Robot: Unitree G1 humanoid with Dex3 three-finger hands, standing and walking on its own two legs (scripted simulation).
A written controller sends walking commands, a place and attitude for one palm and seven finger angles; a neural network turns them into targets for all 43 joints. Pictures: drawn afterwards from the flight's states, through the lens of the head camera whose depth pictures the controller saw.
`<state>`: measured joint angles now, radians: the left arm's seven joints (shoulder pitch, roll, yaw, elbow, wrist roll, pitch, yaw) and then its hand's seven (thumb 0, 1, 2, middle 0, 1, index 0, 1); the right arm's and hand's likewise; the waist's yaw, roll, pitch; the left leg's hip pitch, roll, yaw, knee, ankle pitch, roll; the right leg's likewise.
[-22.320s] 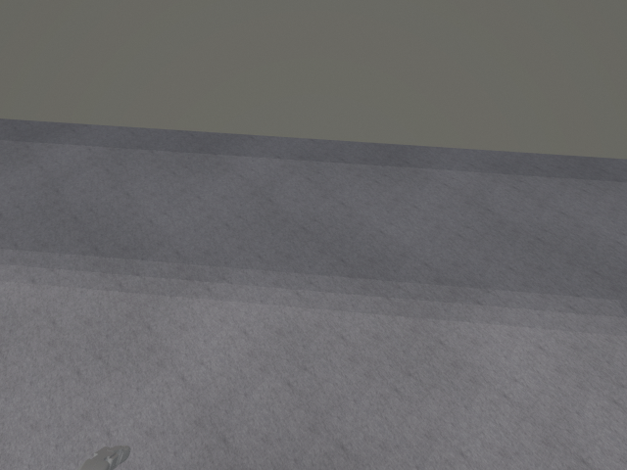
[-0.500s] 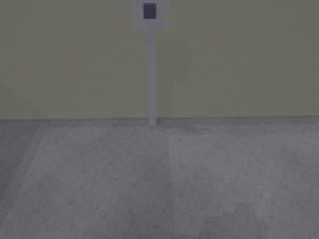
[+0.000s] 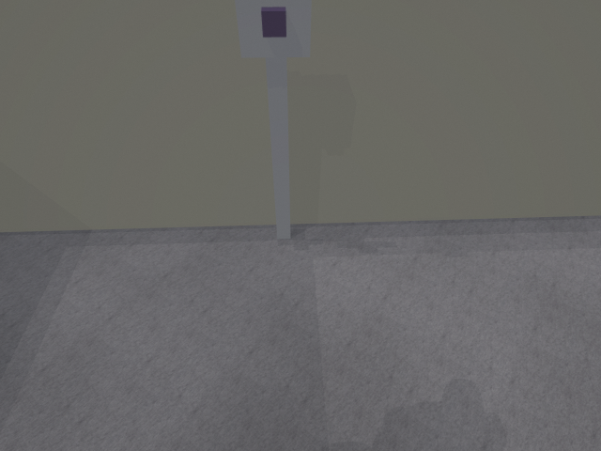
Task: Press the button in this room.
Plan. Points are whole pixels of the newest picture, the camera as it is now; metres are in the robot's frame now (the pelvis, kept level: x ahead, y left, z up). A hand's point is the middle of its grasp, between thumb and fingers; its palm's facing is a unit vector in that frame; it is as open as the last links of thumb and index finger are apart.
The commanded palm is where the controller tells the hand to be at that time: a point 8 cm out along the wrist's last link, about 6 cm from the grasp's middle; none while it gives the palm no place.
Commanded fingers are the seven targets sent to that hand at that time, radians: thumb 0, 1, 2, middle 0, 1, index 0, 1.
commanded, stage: look at it before walking up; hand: left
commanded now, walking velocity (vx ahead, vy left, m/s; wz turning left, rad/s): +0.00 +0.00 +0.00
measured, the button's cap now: (274, 21) +1.04 +0.14 +0.13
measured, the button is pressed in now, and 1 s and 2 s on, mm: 0 0 0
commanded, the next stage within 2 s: walk to a spot facing it in 0.32 s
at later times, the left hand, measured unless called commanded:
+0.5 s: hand out of the picture -0.02 +0.15 -0.17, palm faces +0.03 -0.98 -0.19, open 7.4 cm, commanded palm none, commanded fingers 0.00 0.90 0.90 -0.20 -0.30 -0.20 -0.30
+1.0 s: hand out of the picture +0.15 +0.09 -0.17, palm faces -0.15 -0.96 -0.25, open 7.4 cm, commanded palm none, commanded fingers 0.00 0.90 0.90 -0.20 -0.30 -0.20 -0.30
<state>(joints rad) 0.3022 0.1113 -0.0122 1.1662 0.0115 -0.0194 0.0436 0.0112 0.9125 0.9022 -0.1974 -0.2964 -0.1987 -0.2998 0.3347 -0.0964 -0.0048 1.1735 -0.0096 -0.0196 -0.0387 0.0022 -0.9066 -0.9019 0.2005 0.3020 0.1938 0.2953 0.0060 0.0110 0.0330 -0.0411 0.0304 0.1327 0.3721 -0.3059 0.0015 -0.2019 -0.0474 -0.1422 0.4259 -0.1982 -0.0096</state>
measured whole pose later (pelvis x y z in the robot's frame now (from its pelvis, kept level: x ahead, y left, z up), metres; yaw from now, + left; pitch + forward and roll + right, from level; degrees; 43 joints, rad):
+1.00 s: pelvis +0.09 -0.10 -0.01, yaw -13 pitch +0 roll +2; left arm 0.27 0.17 0.05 1.03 0.02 -0.05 0.00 0.01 0.91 0.90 -0.20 -0.30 -0.20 -0.30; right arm 0.19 -0.22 -0.08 1.03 -0.03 0.00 0.01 0.01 -0.91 -0.90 0.20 0.30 0.19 0.30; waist 0.03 0.03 0.09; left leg -0.50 0.13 0.07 1.21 -0.29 -0.04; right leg -0.28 0.02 -0.09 0.55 -0.27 -0.09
